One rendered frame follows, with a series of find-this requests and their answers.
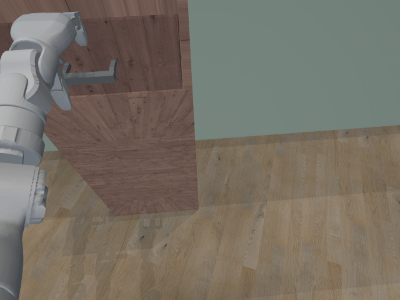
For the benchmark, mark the left robot hand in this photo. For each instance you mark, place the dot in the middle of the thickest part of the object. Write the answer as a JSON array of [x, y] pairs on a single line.
[[58, 30]]

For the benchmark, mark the robot left upper arm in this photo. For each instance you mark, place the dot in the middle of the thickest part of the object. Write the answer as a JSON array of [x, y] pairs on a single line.
[[23, 196]]

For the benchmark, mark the drawer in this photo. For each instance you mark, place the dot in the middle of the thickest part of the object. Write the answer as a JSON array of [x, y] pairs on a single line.
[[146, 48]]

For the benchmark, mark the robot left forearm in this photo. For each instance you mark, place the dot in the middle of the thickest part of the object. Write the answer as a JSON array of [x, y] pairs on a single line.
[[27, 73]]

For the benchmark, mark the handle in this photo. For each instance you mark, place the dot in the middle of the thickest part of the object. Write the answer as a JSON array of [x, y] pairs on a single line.
[[89, 77]]

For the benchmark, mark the cabinet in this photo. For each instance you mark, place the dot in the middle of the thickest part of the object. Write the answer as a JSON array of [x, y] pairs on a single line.
[[136, 150]]

